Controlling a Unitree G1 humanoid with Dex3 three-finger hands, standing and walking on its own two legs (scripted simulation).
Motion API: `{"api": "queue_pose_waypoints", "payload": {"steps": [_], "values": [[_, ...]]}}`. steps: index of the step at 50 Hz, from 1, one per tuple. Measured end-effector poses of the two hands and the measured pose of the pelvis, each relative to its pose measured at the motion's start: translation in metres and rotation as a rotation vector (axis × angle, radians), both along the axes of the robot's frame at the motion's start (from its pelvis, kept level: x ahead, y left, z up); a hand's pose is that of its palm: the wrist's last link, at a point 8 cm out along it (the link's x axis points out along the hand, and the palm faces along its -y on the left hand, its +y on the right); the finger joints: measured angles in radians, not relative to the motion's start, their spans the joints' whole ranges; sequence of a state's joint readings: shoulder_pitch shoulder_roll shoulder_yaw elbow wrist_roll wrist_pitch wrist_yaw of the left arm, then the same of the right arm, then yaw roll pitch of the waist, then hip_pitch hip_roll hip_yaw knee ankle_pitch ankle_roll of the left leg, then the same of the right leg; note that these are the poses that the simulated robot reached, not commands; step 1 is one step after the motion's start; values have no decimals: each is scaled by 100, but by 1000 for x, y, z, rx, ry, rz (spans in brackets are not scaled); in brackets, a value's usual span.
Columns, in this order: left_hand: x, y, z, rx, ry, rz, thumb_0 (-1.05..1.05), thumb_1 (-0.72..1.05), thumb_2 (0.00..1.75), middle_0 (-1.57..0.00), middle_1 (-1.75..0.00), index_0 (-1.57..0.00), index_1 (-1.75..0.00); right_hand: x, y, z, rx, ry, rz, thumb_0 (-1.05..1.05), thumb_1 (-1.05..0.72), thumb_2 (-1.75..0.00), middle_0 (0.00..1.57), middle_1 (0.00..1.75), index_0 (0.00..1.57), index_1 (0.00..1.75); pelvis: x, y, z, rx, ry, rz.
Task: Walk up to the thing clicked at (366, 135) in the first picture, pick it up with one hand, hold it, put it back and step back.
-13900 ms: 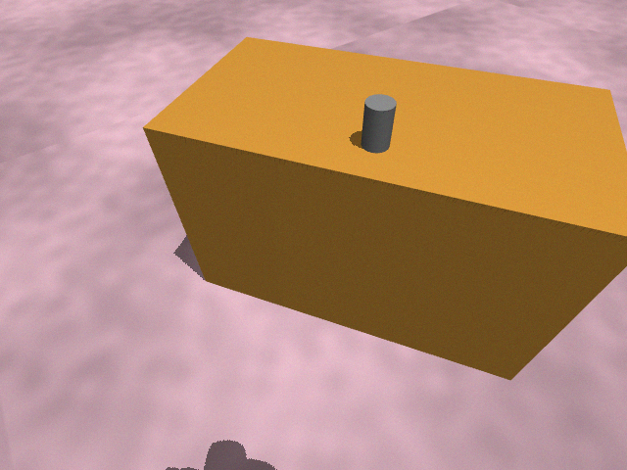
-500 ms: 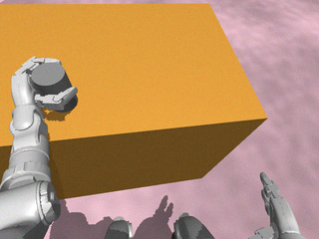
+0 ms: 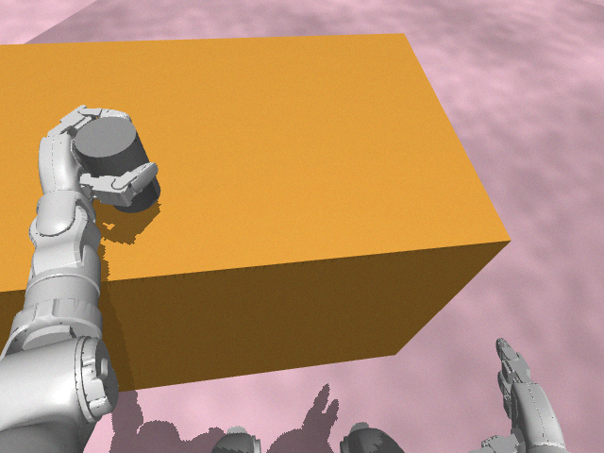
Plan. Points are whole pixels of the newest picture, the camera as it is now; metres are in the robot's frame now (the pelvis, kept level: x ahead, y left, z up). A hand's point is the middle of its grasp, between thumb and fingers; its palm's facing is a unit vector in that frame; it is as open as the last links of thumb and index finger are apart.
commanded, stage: settle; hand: left
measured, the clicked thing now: (122, 167) +0.47 +0.22 +0.08
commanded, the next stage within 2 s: lift in 0.28 s
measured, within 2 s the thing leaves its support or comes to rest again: neither
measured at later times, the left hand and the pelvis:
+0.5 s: hand (114, 141) +0.47 +0.22 +0.13, palm faces +0.18 -0.98 +0.00, open 9.7 cm; pelvis +0.01 +0.00 +0.01, yaw +0 degrees
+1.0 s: hand (92, 128) +0.41 +0.20 +0.20, palm faces +0.19 -0.98 -0.01, open 9.7 cm; pelvis +0.01 -0.01 +0.03, yaw +1 degrees
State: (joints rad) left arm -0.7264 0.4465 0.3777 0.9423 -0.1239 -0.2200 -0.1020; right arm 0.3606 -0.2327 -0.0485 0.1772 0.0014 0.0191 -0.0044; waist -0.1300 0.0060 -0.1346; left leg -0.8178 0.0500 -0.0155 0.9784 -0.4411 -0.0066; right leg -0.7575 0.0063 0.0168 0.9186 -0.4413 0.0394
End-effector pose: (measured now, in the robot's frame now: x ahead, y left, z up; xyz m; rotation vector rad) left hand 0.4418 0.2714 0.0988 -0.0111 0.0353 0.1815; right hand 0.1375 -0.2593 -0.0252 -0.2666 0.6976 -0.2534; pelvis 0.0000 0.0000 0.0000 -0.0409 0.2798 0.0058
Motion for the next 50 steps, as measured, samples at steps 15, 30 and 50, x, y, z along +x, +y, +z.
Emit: {"api": "queue_pose_waypoints", "payload": {"steps": [15,30,50], "values": [[2,1,20,3,-20,7,0,-40,114,-73,-109,-75,-110,5,0,0,14,6,-12,-1,52,-6,5,5,6,5,4,1,7,3,-22,-1],[-2,-7,35,8,-9,1,0,-40,115,-72,-110,-75,-110,9,-12,5,17,-17,-40,-1,53,-6,5,5,6,5,10,-1,14,10,-46,-2],[-58,-23,103,32,-100,6,0,-41,115,-73,-108,-76,-109,22,-9,11,80,-110,-35,-1,53,-5,5,5,6,5,13,-5,28,25,-168,10]]}}
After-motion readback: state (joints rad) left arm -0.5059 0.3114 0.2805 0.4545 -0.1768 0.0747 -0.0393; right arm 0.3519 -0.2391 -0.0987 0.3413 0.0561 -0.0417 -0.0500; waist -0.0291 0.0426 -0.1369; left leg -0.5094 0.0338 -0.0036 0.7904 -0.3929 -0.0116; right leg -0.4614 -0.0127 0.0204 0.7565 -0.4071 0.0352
